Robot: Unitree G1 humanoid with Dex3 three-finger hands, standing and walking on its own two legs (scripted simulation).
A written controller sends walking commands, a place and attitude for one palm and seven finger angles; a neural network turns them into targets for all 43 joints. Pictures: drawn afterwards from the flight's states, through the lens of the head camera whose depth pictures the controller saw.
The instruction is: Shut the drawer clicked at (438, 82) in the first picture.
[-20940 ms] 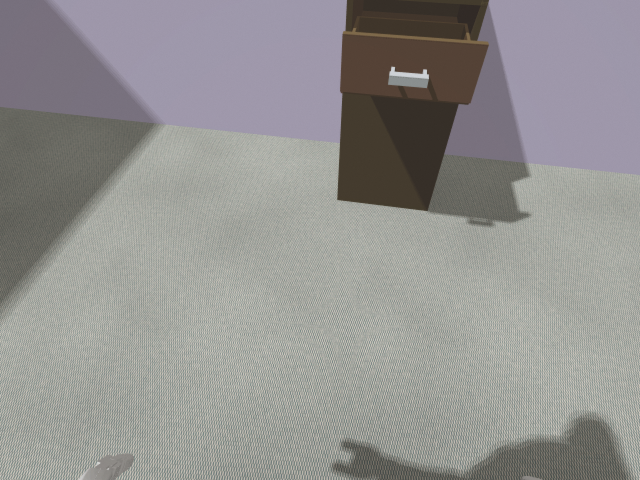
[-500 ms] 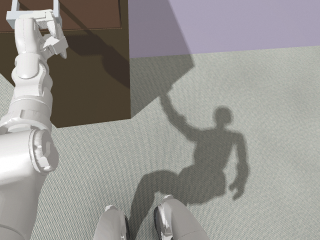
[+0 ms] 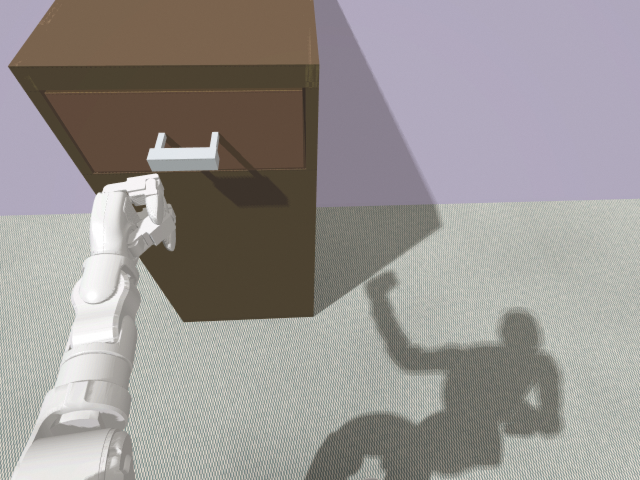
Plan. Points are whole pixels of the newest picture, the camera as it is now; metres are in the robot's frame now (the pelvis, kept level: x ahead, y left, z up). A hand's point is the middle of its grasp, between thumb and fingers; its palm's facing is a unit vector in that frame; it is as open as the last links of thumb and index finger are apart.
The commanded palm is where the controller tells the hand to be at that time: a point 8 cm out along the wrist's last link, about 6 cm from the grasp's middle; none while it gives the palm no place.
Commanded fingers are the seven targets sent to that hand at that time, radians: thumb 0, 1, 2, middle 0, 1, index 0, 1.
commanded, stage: draw the hand back to the body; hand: left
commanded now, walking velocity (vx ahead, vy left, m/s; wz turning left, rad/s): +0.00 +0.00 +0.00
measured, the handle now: (186, 149) +0.60 +0.20 +0.03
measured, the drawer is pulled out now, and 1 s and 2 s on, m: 0.00 0.00 0.00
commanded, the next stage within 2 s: step back with the hand held close in 1.04 s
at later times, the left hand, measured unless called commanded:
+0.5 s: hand (67, 321) +0.26 +0.22 +0.14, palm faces +0.27 -0.93 -0.25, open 3.3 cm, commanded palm +0.21 +0.26 +0.16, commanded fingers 0.00 0.90 0.90 -1.40 -1.60 -1.40 -1.60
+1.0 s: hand out of the picture +0.15 +0.24 +0.20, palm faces +0.43 -0.81 -0.41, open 3.3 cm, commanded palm +0.11 +0.28 +0.21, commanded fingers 0.00 0.90 0.90 -1.40 -1.60 -1.40 -1.60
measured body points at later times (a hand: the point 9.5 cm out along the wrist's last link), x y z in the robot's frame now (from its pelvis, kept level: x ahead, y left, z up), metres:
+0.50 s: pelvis -0.02 +0.00 +0.04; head -0.03 -0.02 +0.49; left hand +0.24 +0.27 +0.16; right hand +0.17 -0.21 -0.05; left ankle -0.03 +0.10 -0.70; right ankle -0.02 -0.10 -0.70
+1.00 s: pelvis -0.01 +0.00 +0.04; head -0.04 -0.03 +0.49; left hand +0.12 +0.28 +0.22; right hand +0.18 -0.22 -0.05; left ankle -0.03 +0.10 -0.70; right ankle -0.02 -0.10 -0.70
